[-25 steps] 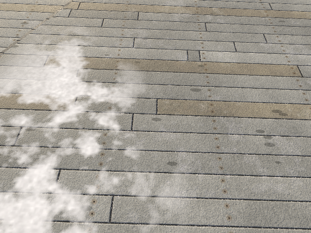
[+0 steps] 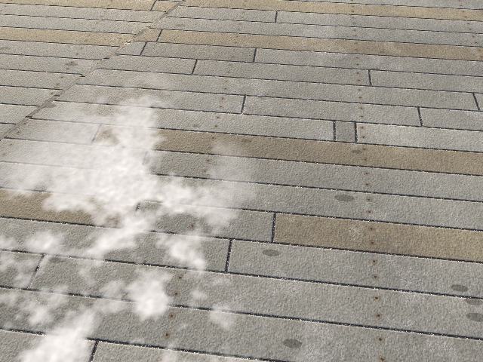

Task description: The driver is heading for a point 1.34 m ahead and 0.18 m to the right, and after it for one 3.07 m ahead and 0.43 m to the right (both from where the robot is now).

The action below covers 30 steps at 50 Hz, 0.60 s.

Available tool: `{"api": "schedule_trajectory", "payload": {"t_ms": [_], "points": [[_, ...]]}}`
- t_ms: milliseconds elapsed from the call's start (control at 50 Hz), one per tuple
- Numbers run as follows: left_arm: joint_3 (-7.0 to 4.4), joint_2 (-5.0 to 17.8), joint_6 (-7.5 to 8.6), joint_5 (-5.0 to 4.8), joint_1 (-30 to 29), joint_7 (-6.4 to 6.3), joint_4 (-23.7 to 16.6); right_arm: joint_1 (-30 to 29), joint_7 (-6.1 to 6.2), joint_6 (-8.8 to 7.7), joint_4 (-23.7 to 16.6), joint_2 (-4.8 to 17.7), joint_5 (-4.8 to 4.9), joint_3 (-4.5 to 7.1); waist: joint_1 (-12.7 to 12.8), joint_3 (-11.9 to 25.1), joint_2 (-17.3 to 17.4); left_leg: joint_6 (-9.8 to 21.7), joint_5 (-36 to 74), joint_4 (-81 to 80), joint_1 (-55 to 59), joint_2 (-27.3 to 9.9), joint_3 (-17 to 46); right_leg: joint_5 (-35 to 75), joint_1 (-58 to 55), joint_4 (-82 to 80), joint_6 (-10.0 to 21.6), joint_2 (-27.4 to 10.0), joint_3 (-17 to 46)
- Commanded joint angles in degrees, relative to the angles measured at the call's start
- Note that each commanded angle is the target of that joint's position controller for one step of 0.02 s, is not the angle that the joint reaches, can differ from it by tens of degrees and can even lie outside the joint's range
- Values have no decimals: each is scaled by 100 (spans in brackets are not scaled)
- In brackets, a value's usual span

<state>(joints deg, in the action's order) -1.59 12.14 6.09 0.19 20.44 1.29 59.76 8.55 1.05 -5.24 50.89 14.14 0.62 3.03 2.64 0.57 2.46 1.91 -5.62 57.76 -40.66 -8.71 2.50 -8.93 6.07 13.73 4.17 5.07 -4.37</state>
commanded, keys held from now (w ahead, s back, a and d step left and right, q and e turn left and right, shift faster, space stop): w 1.00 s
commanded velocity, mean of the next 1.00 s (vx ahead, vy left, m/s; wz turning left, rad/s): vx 0.50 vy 0.00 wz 0.00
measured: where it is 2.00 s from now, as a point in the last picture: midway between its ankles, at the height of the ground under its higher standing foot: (260, 210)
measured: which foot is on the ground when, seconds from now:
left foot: up 0.00-0.24, down 0.26-0.82, up 0.84-1.00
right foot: down 0.00-0.28, up 0.30-0.80, down 0.82-1.00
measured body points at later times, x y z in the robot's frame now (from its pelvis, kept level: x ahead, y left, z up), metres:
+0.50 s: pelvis +0.29 +0.08 +0.00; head +0.30 +0.09 +0.45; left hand +0.39 +0.34 -0.13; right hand +0.32 -0.18 -0.13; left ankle +0.30 +0.15 -0.75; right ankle +0.34 -0.09 -0.66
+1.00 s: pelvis +0.56 +0.00 -0.01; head +0.59 -0.01 +0.44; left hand +0.64 +0.26 -0.14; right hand +0.63 -0.27 -0.15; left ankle +0.51 +0.15 -0.66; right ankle +0.61 -0.08 -0.75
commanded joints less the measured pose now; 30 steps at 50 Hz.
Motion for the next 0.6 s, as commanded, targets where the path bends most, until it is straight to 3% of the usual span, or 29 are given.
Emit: {"api": "schedule_trajectory", "payload": {"t_ms": [20, 120, 180, 220, 240, 260, 280, 300, 320, 340, 360, 380, 420, 460, 520, 600], "points": [[-132, 846, 48, -41, -104, -110, -347, -213, -37, -38, -304, 162, -23, 17, -132, -401, -427, -69, 927, -1160, -8, 6, -66, 1132, 356, -812, 862, -1547, 943], [-166, 952, -35, -120, 470, -134, -163, -1153, -183, -76, -580, 150, 59, -43, 195, -578, -499, -40, 1081, -2358, 70, 290, -259, 909, -421, -628, 752, -1701, 849], [-210, 1002, -124, -126, 567, -168, -89, -1377, -305, -137, -755, 239, 74, -38, 143, -609, -563, 147, 555, -2703, 70, 375, -244, 1233, -1013, -262, 664, -1978, 924], [-249, 1103, -175, -120, 383, -179, -133, -947, -338, -174, -696, 435, 71, 43, -171, -319, -705, 322, 168, -2861, 874, 608, -414, 2420, -1119, 268, 539, -1987, 851], [-238, 1086, -208, -100, 246, -177, -172, -271, -325, -184, -501, 620, 61, 155, -551, 90, -727, 455, 143, -2939, 1818, 833, -599, 3387, -1005, 1051, 424, -1781, 656], [-174, 938, -219, -47, 170, -174, -252, 851, -281, -182, -173, 946, 52, 310, -1017, 775, -629, 684, 280, -2819, 3411, 696, -408, 3396, -311, 2361, 241, -1465, 427], [-5, 410, -147, 3, 661, -128, -389, 1816, -238, -162, 4, 1575, -99, 460, -1010, 1800, 488, 1458, -78, -2871, 5837, -836, 1800, 1322, 1825, 4720, -132, -745, 110], [89, 163, 17, -91, 886, -79, -294, 1964, -257, -129, 71, 1388, -58, 398, -924, 2443, 1344, 1971, -815, -3912, 6639, -1546, 4038, -2193, 3133, 6058, -236, -96, 754], [-73, 787, 138, -239, 396, -55, -397, 1537, -262, -140, 11, 963, -8, 258, -910, 1701, 919, 1618, -1066, -4044, 6063, -1326, 3516, -2070, 3729, 6587, -84, -500, 1177], [-112, 952, 190, -307, -128, -63, -575, 982, -246, -133, -125, 716, -6, 180, -774, 1012, 560, 1372, -707, -4128, 5164, -1123, 2578, -1567, 3815, 6512, 3, -813, 997], [-136, 906, 171, -251, -366, -108, -616, 525, -272, -138, -187, 543, -34, 111, -560, 547, 56, 1244, -143, -4350, 4220, -879, 1891, -1085, 3554, 6123, -12, -1073, 861], [-185, 837, 92, -155, -334, -150, -610, 313, -294, -163, -206, 399, -80, 64, -345, 322, 31, 1142, 95, -4569, 3609, -667, 1457, -766, 3208, 5739, -16, -1273, 881], [-161, 509, -67, -118, -27, -164, -537, 356, -330, -181, -80, 391, -101, 64, -123, 193, 177, 1192, 487, -4833, 3060, -490, 1010, -586, 2748, 5379, -91, -1361, 838], [-199, 533, -152, -119, -223, -193, -611, 536, -285, -200, 42, 495, -104, 84, -79, -7, 82, 1205, 783, -5005, 2917, -374, 660, -270, 2952, 5019, -163, -1382, 776], [-228, 537, -162, -41, -904, -190, -856, 878, -173, -155, 172, 649, -90, 116, -224, -177, 9, 1169, 943, -5114, 3180, -372, 458, 569, 3520, 4038, -290, -1407, 748], [-197, 432, -112, -71, -1722, -125, -1085, 1208, -88, -108, 294, 715, -33, 115, -463, -341, 73, 970, 731, -5201, 3367, -217, 130, 1495, 3382, 2679, -300, -1208, 561]]}}
Keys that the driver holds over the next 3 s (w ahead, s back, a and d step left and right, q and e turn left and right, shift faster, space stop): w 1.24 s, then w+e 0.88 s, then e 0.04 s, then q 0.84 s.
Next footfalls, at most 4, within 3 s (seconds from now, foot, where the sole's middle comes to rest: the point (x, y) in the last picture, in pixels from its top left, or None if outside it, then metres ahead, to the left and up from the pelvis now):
0.26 left None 0.34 0.16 -0.78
0.82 right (295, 318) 0.65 -0.09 -0.78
1.38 left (218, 231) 0.95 0.16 -0.78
1.94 right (305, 183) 1.18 -0.14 -0.78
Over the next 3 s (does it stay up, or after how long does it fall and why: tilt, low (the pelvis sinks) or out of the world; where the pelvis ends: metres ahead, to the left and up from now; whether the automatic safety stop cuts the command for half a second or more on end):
stays up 1.35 -0.16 0.00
